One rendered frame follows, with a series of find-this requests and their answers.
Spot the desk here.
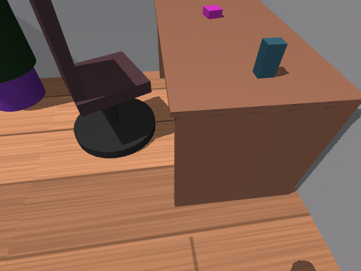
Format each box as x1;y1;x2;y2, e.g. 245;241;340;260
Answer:
154;0;361;207

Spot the office chair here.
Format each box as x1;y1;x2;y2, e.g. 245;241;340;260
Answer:
29;0;156;158

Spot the potted plant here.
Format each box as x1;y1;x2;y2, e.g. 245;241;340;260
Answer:
0;0;46;112

